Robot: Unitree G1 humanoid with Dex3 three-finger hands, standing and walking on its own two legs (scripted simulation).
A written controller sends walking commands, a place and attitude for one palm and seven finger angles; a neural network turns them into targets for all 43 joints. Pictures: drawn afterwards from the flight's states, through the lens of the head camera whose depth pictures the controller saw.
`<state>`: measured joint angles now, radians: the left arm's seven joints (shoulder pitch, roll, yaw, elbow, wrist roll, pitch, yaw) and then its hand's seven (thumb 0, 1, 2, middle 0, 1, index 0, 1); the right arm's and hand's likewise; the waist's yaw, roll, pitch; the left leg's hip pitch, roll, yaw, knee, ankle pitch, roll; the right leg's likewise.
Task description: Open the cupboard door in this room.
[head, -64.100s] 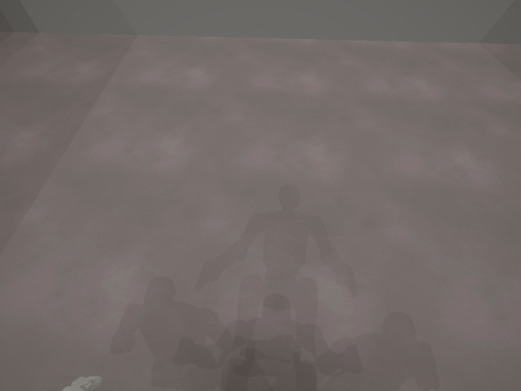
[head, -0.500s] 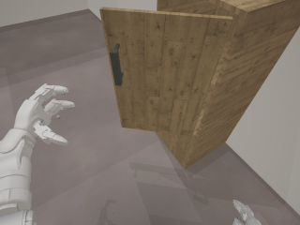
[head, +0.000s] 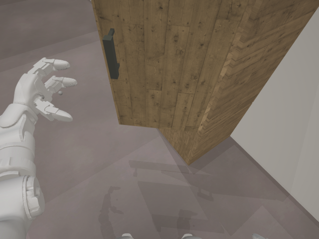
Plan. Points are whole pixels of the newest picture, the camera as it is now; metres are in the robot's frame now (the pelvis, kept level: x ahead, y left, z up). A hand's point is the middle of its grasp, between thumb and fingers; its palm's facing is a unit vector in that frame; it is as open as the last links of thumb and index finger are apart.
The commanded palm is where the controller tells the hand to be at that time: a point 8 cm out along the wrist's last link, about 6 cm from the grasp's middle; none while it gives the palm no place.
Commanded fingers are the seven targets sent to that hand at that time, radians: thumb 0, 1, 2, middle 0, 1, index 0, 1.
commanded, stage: move the hooked fingers beside the handle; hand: left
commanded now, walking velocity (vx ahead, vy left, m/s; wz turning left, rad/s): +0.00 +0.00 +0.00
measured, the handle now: (113, 54) +0.60 +0.14 +0.10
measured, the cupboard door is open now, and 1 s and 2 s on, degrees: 49 49 49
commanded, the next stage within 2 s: slide the fingers in behind the handle in 1.44 s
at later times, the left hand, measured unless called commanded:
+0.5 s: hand (78, 67) +0.52 +0.21 +0.12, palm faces -0.10 -0.99 +0.00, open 14.0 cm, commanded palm +0.52 +0.26 +0.11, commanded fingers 0.00 -0.50 0.30 -0.30 -1.20 -0.30 -1.20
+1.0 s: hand (81, 63) +0.56 +0.22 +0.10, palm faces -0.09 -1.00 +0.01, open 13.9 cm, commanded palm +0.54 +0.26 +0.11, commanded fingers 0.00 -0.50 0.30 -0.30 -1.20 -0.30 -1.20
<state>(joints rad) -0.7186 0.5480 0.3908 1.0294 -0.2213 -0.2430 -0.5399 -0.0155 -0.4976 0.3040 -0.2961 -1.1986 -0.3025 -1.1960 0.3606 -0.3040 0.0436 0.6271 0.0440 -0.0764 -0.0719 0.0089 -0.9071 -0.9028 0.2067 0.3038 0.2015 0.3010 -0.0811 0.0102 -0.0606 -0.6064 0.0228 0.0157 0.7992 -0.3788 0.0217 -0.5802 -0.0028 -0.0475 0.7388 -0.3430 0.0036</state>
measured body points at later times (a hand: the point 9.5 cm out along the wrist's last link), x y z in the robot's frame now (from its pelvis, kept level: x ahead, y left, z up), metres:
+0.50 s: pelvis +0.00 +0.00 -0.01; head +0.12 +0.01 +0.42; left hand +0.52 +0.27 +0.12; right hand -0.02 -0.27 -0.11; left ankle +0.01 +0.10 -0.71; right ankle +0.01 -0.13 -0.71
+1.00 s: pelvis +0.03 +0.01 -0.01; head +0.17 +0.03 +0.41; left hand +0.56 +0.28 +0.10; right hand -0.03 -0.25 -0.11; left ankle +0.01 +0.10 -0.71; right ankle +0.01 -0.13 -0.71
